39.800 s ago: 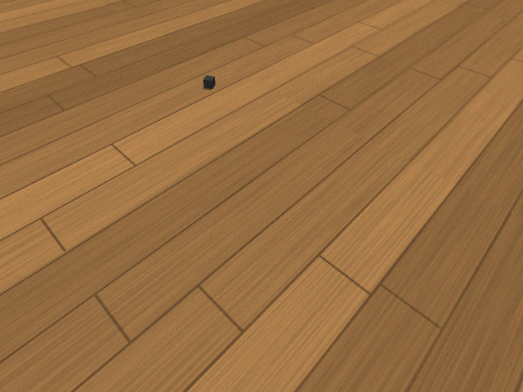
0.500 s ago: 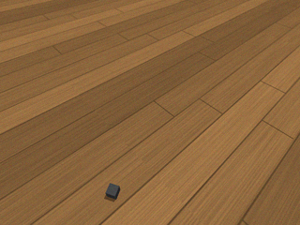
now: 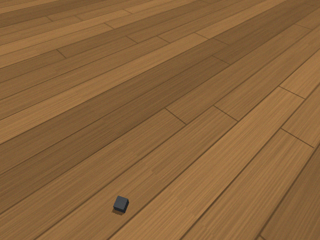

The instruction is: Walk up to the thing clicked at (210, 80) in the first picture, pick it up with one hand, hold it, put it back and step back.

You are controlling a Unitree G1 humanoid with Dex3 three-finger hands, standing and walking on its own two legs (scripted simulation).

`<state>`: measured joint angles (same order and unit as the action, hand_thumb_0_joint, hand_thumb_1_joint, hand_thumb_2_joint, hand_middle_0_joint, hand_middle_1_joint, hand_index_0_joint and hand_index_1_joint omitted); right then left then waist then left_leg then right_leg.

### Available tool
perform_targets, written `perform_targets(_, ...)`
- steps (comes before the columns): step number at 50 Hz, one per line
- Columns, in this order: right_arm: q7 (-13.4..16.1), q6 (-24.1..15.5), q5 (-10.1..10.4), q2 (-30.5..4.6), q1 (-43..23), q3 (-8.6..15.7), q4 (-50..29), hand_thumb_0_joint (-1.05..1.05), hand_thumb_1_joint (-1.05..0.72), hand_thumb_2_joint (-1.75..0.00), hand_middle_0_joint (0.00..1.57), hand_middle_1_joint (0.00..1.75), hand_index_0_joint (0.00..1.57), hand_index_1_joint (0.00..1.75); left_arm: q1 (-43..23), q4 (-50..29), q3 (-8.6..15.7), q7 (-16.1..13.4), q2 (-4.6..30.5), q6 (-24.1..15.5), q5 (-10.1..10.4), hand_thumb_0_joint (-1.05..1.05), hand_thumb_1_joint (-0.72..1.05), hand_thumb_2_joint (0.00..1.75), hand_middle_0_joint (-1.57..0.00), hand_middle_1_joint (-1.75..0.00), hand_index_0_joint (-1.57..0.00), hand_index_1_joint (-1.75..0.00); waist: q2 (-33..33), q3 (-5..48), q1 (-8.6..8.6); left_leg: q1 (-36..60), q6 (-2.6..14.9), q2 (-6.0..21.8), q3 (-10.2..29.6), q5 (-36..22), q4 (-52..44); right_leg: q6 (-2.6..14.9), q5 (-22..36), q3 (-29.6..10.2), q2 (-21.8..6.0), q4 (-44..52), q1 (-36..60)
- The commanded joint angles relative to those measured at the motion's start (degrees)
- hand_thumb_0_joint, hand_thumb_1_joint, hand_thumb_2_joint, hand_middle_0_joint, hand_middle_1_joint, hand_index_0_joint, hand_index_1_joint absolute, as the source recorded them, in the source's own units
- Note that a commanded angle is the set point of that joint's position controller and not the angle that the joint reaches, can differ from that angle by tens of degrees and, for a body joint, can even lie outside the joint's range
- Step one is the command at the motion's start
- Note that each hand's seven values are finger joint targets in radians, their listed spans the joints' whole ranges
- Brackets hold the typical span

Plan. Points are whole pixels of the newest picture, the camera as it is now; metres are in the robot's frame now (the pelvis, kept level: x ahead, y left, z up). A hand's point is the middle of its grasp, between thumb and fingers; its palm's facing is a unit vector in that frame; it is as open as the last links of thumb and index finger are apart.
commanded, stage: stand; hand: left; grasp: from above
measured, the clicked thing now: (121, 204) +0.46 +0.22 -0.75
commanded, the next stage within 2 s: rise first in 0.14 s
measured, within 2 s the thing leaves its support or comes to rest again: neither
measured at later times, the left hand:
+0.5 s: hand out of the picture +0.15 +0.26 -0.17, palm faces -0.02 -0.92 -0.38, open 9.4 cm
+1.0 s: hand out of the picture +0.14 +0.27 -0.23, palm faces -0.01 -0.82 -0.58, open 14.1 cm
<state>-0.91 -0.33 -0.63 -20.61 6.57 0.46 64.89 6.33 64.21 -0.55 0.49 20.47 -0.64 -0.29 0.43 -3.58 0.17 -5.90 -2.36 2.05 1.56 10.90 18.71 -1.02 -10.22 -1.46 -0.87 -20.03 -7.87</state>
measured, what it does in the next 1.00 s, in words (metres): lowers itself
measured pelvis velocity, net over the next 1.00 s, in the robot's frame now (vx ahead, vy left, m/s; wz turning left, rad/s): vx -0.01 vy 0.02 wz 0.01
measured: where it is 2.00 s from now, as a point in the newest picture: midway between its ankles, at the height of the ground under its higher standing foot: outside the picture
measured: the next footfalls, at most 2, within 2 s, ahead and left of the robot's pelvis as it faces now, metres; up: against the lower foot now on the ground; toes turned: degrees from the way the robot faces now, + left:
none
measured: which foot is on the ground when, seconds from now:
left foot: down 0.00-1.00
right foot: down 0.00-1.00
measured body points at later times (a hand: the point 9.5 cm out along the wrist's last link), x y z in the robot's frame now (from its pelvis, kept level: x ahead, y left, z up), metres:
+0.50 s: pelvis -0.01 +0.00 -0.02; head +0.05 +0.01 +0.42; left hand +0.15 +0.30 -0.14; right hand +0.10 -0.26 -0.14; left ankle -0.01 +0.15 -0.75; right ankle +0.01 -0.13 -0.75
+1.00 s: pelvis -0.01 +0.02 -0.08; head +0.09 +0.03 +0.36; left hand +0.14 +0.31 -0.20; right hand +0.17 -0.22 -0.18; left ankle -0.01 +0.15 -0.75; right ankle +0.01 -0.13 -0.75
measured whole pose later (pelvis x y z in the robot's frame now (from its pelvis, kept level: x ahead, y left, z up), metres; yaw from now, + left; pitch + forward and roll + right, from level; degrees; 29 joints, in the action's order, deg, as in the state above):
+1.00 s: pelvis -0.01 +0.02 -0.08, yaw +1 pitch +16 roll -2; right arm 2.4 -4.0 -1.0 -12.6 8.6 2.0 36.1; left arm 5.1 35.7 7.6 -14.0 11.9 20.4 -14.8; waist 0.4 5.3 0.2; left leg -47.2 -1.3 1.0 3.3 29.1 60.4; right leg -2.5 -26.5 -0.9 -0.9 -57.7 -47.0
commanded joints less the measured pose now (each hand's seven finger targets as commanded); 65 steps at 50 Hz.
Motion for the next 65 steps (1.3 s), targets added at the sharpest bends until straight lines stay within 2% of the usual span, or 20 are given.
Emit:
perform_targets(1, 1.1, -1.1, 0.2, -12.0, -2.2, 2.0, -3.5, 0.0, -0.9, -0.9, 0.2, 0.3, 0.2, 0.3, -2.6, -3.5, 2.7, -0.8, 12.8, -1.1, -0.1, 0.0, 0.9, 0.9, -0.2, -0.3, -0.2, -0.3, -0.7, 5.6, -0.29, 0.7, 3.04, 5.2, 3.3, -8.0, -2.6, 2.18, 8.4, -4.1, -5.7, 2.6, 1.5)
perform_targets(11, 1.1, -0.9, 0.2, -11.8, -1.5, 2.0, -3.5, 0.0, -0.9, -0.9, 0.2, 0.3, 0.2, 0.3, -2.2, -3.3, 2.7, -0.9, 12.7, -1.0, 0.0, 0.0, 0.9, 0.9, -0.2, -0.3, -0.2, -0.3, -0.7, 4.0, -0.25, -0.5, 2.83, 4.9, 3.1, -6.3, -2.9, 2.23, 6.3, -4.2, -5.7, 3.1, 1.1)
perform_targets(12, 1.1, -0.9, 0.2, -11.9, -2.0, 2.1, -3.6, 0.0, -0.92, -0.92, 0.2, 0.3, 0.2, 0.3, -2.1, -3.4, 2.7, -0.9, 12.5, -1.0, -0.1, 0.0, 0.82, 0.98, -0.12, -0.38, -0.12, -0.38, -0.9, 4.0, -0.12, 0.1, 2.86, 5.0, 3.3, -6.4, -2.8, 2.21, 6.0, -4.1, -5.5, 3.2, 0.6)
perform_targets(13, 2.1, -4.2, 3.7, -1.6, -1.9, -0.4, -20.4, 0.0, -0.89, -0.9, 0.2, 0.3, 0.2, 0.3, -22.2, -23.5, 2.4, -1.5, 1.0, -6.4, 2.1, 0.0, 0.77, 0.98, -0.16, -0.46, -0.13, -0.46, 1.2, 1.2, -6.78, -8.0, 2.79, -2.9, -4.6, 2.4, 2.2, 0.95, 0.1, 1.4, 0.4, 0.7, -10.5)
perform_targets(14, 2.6, -4.5, 3.7, -3.3, 1.3, 0.0, -16.6, 0.0, -0.82, -0.88, 0.2, 0.3, 0.2, 0.3, -26.0, -18.2, 4.6, -2.0, 5.6, -5.7, 1.6, 0.0, 0.69, 0.93, -0.17, -0.54, -0.14, -0.54, -0.8, 4.0, -4.42, -8.4, 2.99, -3.0, -4.2, 2.8, 2.9, 0.73, -1.4, 2.0, 0.3, 0.3, -7.3)
perform_targets(15, 2.9, -4.0, 3.4, -5.5, 2.6, 0.8, -15.8, 0.0, -0.83, -0.89, 0.2, 0.3, 0.2, 0.3, -16.1, -7.9, 8.9, -2.4, 12.1, -3.4, 0.1, 0.0, 0.61, 0.97, -0.15, -0.62, -0.11, -0.62, -2.7, 2.6, -3.46, -10.6, 3.14, -3.3, -4.2, 4.0, 4.2, 0.92, -3.7, 2.6, 0.7, -0.5, -8.2)
perform_targets(16, 2.8, -3.5, 3.4, -5.3, 2.9, 1.7, -17.1, 0.0, -0.82, -0.88, 0.2, 0.3, 0.2, 0.3, -11.4, -4.6, 9.3, -1.5, 11.3, -2.5, -0.5, 0.0, 0.53, 0.95, -0.13, -0.7, -0.11, -0.7, -2.0, 2.6, -1.52, -12.1, 2.9, -3.0, -4.3, 2.7, 5.9, 1.24, -3.5, 2.8, 1.0, -2.1, -9.2)
perform_targets(18, 3.2, -4.3, 2.4, -5.1, 4.5, 3.5, -19.4, 0.0, -0.83, -0.88, 0.2, 0.3, 0.2, 0.3, -15.8, -9.1, 11.0, -0.6, 14.1, -2.9, -3.5, 0.0, 0.37, 0.97, -0.1, -0.84, -0.09, -0.86, -1.9, 10.9, -1.25, -12.5, 3.05, -3.1, -3.9, -0.4, 8.8, 1.02, 0.3, 2.3, 0.4, -5.8, -8.1)
perform_targets(20, 2.8, -4.7, 1.5, -4.6, 6.2, 4.4, -21.1, 0.0, -0.85, -0.89, 0.2, 0.3, 0.2, 0.3, -7.7, -3.7, 11.2, 0.1, 11.5, -1.0, -7.2, 0.0, 0.21, 0.94, -0.08, -0.95, -0.09, -0.94, -1.6, 14.5, 0.07, -15.6, 2.58, -3.5, -3.2, -4.2, 13.0, 1.23, 4.2, 2.7, 0.5, -10.5, -8.8)
perform_targets(22, 2.3, -4.9, 1.4, -4.2, 6.5, 5.2, -24.3, 0.0, -0.86, -0.89, 0.2, 0.3, 0.2, 0.3, -4.1, -7.0, 12.9, -0.6, 11.6, 0.6, -9.2, 0.0, 0.05, 0.96, -0.07, -0.99, -0.08, -0.99, 1.0, 18.5, 2.17, -15.9, 2.02, -4.0, -3.5, -5.7, 14.6, 1.47, 4.7, 2.7, 0.8, -12.4, -8.3)
perform_targets(24, 2.0, -4.7, 1.7, -3.6, 6.0, 5.1, -27.0, 0.0, -0.88, -0.89, 0.2, 0.3, 0.2, 0.3, -5.9, -13.2, 11.7, -2.3, 9.3, 3.3, -9.6, 0.0, -0.11, 0.95, -0.09, -1.0, -0.1, -1.0, 2.5, 19.6, 1.66, -15.4, 1.74, -3.9, -3.3, -5.2, 14.1, 1.53, 3.8, 2.9, 1.0, -12.4, -9.4)
perform_targets(26, 1.5, -4.9, 1.8, -3.5, 4.8, 4.8, -29.1, 0.0, -0.86, -0.89, 0.2, 0.3, 0.2, 0.3, -6.3, -12.3, 9.8, -3.6, 5.5, 6.9, -10.1, 0.0, -0.27, 0.95, -0.1, -1.0, -0.09, -1.01, 0.6, 14.0, 0.52, -18.8, 1.52, -3.3, -2.6, -1.9, 15.1, 1.56, -0.4, 3.6, 1.6, -13.1, -14.2)
perform_targets(30, 1.3, -5.7, 1.7, -2.7, 4.8, 5.1, -32.1, 0.0, -0.86, -0.89, 0.2, 0.3, 0.2, 0.3, -9.0, -17.8, 9.7, -5.4, 4.6, 10.5, -10.7, 0.0, -0.53, 0.98, -0.09, -1.04, -0.07, -1.05, -1.1, 14.9, -0.66, -22.9, 1.59, -2.7, -2.2, 2.6, 19.3, 1.32, -5.1, 3.7, 1.9, -17.1, -19.5)
perform_targets(34, 1.3, -6.7, 1.2, -2.1, 5.2, 5.1, -33.8, 0.0, -0.86, -0.89, 0.2, 0.3, 0.2, 0.3, -7.7, -22.8, 11.4, -8.1, 5.6, 11.5, -13.7, 0.0, -0.57, 1.0, -0.08, -1.05, -0.05, -1.07, 0.3, 18.5, 0.1, -26.6, 1.23, -2.4, -1.5, 0.8, 24.1, 1.52, -3.1, 3.5, 2.0, -23.3, -22.8)
perform_targets(39, 2.0, -6.8, 0.5, -1.4, 4.6, 4.7, -34.9, 0.0, -0.85, -0.89, 0.2, 0.3, 0.2, 0.3, -6.5, -28.7, 11.8, -12.6, 3.2, 14.5, -16.5, 0.0, -0.59, 1.03, -0.07, -1.04, -0.03, -1.07, 3.5, 22.6, -0.31, -28.8, 0.69, -2.2, -1.1, -2.5, 28.4, 1.79, 0.4, 2.9, 2.4, -29.4, -26.3)
perform_targets(47, 4.4, -6.0, -0.1, -0.3, 3.0, 4.4, -35.6, 0.0, -0.84, -0.88, 0.2, 0.3, 0.2, 0.3, -2.7, -36.0, 11.1, -16.1, 0.6, 20.7, -15.1, 0.0, -0.53, 0.97, -0.06, -1.06, -0.05, -1.07, 1.9, 26.6, -0.78, -33.2, 1.12, -2.8, -1.1, -3.9, 33.1, 1.42, 4.0, 2.6, 2.6, -32.6, -26.3)
perform_targets(52, 5.3, -5.6, -0.2, 0.7, 1.8, 4.1, -36.0, 0.0, -0.82, -0.88, 0.2, 0.3, 0.2, 0.3, -1.1, -35.3, 9.6, -16.7, -0.5, 23.2, -16.7, 0.0, -0.46, 0.93, -0.05, -1.08, -0.06, -1.07, 1.0, 26.4, -0.64, -36.3, 1.44, -3.0, -1.0, -1.5, 35.1, 1.55, 1.9, 2.9, 2.6, -34.0, -28.2)
perform_targets(56, 5.3, -6.1, -0.3, 0.8, 1.6, 3.8, -35.3, 0.0, -0.8, -0.87, 0.2, 0.3, 0.2, 0.3, -7.8, -30.6, 8.5, -18.8, -1.0, 23.3, -19.3, 0.0, -0.43, 0.91, -0.04, -1.09, -0.05, -1.08, 1.2, 24.5, -2.03, -40.4, 1.45, -2.4, -0.6, 0.1, 38.1, 2.24, -0.7, 3.4, 2.2, -37.6, -34.3)
perform_targets(59, 5.3, -7.3, -0.5, 0.4, 3.1, 3.4, -33.6, 0.0, -0.82, -0.88, 0.2, 0.3, 0.2, 0.3, -15.4, -23.7, 8.5, -21.7, -0.1, 22.3, -23.5, 0.0, -0.45, 0.93, -0.05, -1.07, -0.05, -1.06, 2.1, 23.7, -2.15, -45.0, 1.27, -1.7, 0.0, 3.8, 42.7, 2.57, -5.7, 3.9, 1.3, -42.9, -43.0)
perform_targets(65, 3.8, -10.2, -1.8, -0.8, 2.1, 2.4, -29.4, 0.0, -0.98, -0.92, 0.2, 0.3, 0.2, 0.3, -34.1, -13.0, 7.7, -31.9, -1.4, 22.9, -28.2, 0.0, -0.56, 0.97, -0.11, -1.06, -0.11, -1.07, 3.9, 33.9, -3.37, -55.6, 0.35, -2.3, -0.2, 6.4, 54.0, 2.73, -7.6, 3.6, 0.8, -54.4, -56.0)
